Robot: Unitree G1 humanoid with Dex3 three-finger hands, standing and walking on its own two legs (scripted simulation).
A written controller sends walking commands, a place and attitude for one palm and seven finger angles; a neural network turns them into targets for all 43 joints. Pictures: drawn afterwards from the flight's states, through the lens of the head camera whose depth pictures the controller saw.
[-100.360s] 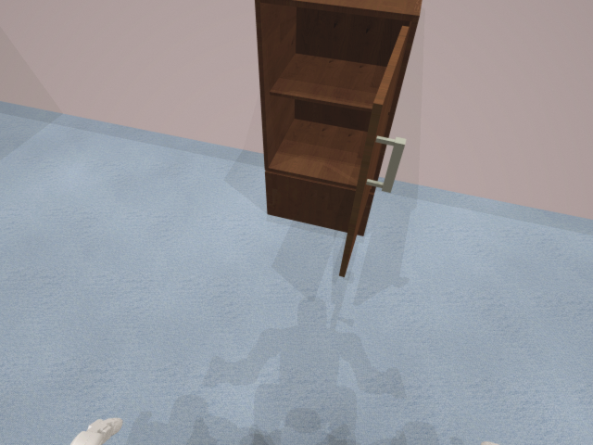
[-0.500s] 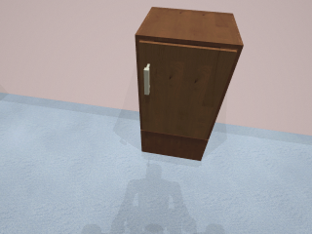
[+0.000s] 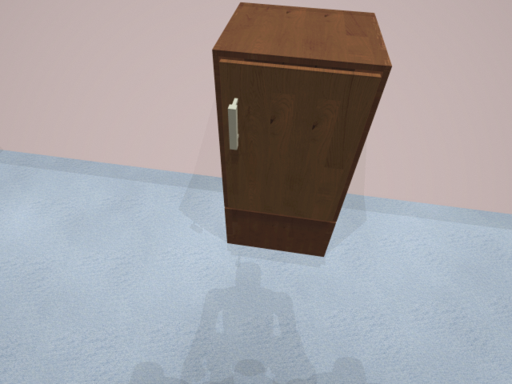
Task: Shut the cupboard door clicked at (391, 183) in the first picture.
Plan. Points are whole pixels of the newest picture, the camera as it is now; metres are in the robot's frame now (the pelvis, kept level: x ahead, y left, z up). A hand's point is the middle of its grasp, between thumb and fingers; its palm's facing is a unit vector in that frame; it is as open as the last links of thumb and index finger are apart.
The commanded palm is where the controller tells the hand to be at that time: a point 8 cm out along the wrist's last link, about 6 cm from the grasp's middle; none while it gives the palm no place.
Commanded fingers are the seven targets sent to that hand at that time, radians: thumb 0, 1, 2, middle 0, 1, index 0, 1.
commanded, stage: look to check the result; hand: left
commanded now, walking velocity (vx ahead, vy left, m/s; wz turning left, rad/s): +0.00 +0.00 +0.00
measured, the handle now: (234, 124) +0.80 +0.10 -0.06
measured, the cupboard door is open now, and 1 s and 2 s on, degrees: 0 0 0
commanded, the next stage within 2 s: stand and wait in 0.36 s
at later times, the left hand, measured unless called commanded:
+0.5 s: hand out of the picture -0.01 +0.16 -0.18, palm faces +0.03 -0.98 -0.17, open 7.4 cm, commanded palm none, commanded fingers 0.00 0.90 0.90 -0.20 -0.30 -0.20 -0.30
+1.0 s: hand out of the picture +0.02 +0.17 -0.18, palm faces +0.01 -0.98 -0.20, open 7.4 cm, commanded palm none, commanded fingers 0.00 0.90 0.90 -0.20 -0.30 -0.20 -0.30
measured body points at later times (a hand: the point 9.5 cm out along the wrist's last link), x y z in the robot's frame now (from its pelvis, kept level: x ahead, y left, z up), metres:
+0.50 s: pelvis +0.00 +0.00 +0.00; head +0.01 +0.00 +0.45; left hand -0.01 +0.21 -0.16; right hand -0.01 -0.22 -0.16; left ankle +0.03 +0.10 -0.74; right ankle +0.02 -0.13 -0.74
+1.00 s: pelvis +0.01 -0.01 +0.00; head +0.02 +0.00 +0.45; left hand +0.02 +0.22 -0.16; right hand +0.02 -0.24 -0.16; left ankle +0.03 +0.10 -0.74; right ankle +0.02 -0.13 -0.74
